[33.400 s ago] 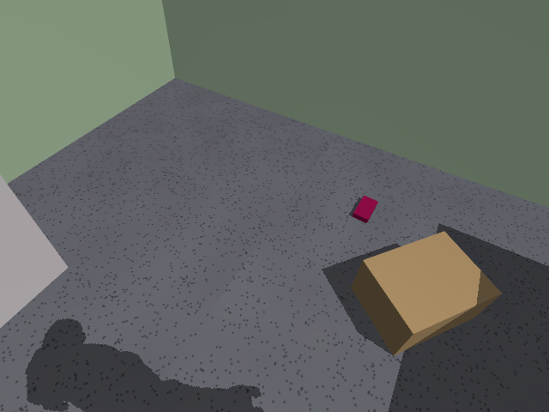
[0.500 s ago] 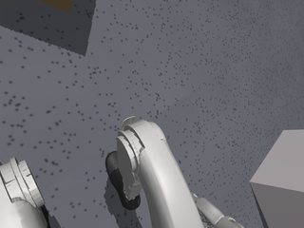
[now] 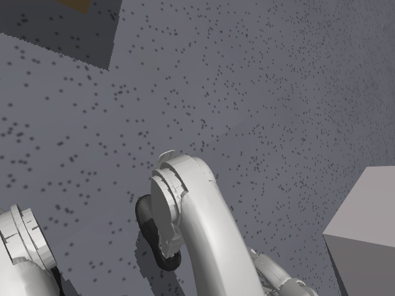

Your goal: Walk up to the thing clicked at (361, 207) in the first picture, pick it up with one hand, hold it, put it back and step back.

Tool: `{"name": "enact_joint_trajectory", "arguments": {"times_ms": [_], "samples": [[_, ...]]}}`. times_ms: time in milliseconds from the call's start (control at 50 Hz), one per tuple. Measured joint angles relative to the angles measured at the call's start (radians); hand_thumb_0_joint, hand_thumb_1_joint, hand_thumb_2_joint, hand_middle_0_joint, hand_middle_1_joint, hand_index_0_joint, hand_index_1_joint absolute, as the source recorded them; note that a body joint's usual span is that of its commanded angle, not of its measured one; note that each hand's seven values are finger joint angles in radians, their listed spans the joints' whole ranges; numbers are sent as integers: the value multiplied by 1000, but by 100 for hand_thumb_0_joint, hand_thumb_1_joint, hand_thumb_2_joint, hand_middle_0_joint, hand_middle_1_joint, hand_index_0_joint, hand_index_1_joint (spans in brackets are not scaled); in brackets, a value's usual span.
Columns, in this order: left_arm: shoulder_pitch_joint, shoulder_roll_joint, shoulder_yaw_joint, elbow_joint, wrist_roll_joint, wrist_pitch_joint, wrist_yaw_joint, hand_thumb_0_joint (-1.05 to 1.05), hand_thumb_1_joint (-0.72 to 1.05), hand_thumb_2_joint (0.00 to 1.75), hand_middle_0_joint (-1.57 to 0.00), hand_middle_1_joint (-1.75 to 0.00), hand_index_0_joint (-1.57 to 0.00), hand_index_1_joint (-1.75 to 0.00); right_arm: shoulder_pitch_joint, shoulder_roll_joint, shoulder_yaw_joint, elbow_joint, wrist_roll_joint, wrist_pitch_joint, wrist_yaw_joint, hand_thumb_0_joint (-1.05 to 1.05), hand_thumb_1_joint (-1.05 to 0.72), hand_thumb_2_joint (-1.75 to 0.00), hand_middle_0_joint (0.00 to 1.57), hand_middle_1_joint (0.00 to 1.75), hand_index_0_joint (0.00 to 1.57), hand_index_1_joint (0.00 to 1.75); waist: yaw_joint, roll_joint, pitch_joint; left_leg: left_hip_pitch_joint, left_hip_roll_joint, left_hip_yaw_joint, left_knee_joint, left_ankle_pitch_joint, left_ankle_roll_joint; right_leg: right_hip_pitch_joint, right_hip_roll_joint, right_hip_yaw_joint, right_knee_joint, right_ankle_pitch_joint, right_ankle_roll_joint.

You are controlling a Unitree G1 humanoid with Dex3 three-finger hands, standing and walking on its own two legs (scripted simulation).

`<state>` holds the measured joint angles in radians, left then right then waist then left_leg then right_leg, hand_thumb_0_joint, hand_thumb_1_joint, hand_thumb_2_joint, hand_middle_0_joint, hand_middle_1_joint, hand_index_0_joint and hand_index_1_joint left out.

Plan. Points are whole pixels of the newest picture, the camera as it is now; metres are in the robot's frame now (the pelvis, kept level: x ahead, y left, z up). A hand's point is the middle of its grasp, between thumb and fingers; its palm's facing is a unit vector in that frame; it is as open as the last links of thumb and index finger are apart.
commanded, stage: withdraw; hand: left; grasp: from above
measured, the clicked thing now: out of the picture +0.43 +0.38 -0.29
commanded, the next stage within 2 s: home in 1.04 s
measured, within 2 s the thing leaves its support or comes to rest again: neither
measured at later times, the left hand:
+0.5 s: hand out of the picture +0.44 +0.40 -0.16, palm faces -0.31 -0.12 -0.94, open 14.0 cm
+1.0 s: hand out of the picture +0.42 +0.37 -0.14, palm faces -0.44 -0.15 -0.88, open 13.9 cm
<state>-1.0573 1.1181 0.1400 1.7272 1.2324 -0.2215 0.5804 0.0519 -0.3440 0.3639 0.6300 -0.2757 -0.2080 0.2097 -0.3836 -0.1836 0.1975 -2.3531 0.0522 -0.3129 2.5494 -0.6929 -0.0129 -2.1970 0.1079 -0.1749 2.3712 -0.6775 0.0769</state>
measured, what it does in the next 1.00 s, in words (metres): stands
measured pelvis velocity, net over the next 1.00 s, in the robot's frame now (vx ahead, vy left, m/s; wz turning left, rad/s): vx -0.01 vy -0.01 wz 0.11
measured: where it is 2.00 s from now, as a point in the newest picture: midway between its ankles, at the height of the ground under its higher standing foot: (113, 272)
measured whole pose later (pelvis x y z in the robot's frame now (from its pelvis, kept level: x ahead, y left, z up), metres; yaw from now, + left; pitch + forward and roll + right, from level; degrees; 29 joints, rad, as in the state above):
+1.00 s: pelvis -0.01 -0.01 +0.02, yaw +6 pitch +30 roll -10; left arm -1.00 0.91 0.09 1.44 1.24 -0.29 0.28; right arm 0.12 -0.33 0.18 0.66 -0.15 0.00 0.12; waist -0.27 -0.06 0.04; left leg -2.34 0.03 -0.20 2.42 -0.61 -0.02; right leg -2.21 0.05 -0.10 2.33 -0.65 0.05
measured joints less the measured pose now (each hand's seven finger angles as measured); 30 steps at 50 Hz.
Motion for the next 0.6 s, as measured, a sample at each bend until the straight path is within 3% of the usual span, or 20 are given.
{"name": "enact_joint_trajectory", "arguments": {"times_ms": [220, 380, 480, 600], "samples": [[15, -6, 5, -41, 0, -7, -22, 0, -49, 99, -8, -100, -8, -99, 11, 5, -1, 6, 1, 7, -1, 0, -89, -89, 21, 30, 20, 30, 7, 0, 0, 3, -1, 0, -3, -5, -3, 3, -2, -1, -2, -5, -2], [104, -88, 32, -283, -2, 9, -91, 0, -49, 99, -8, -100, -9, -98, 44, 20, -65, 27, 22, 39, 13, 0, -90, -89, 21, 30, 20, 30, 55, 49, -71, -13, -8, 9, -15, -6, -9, -13, -14, 4, -3, -16, -9], [145, -171, 3, -398, -36, 66, -166, 0, -48, 99, -8, -99, -8, -98, 61, 37, -141, 40, 64, 80, 27, 1, -90, -89, 21, 30, 20, 30, 100, 109, -160, -21, -11, 43, -47, -1, -4, -24, -28, 27, -13, -27, -15], [147, -249, -82, -482, -97, 123, -311, 0, -49, 99, -8, -99, -8, -98, 61, 53, -214, 35, 135, 131, 16, 1, -90, -89, 21, 30, 20, 30, 153, 160, -219, 13, -10, 96, -116, 16, 7, 0, -46, 64, -51, -29, -15]]}}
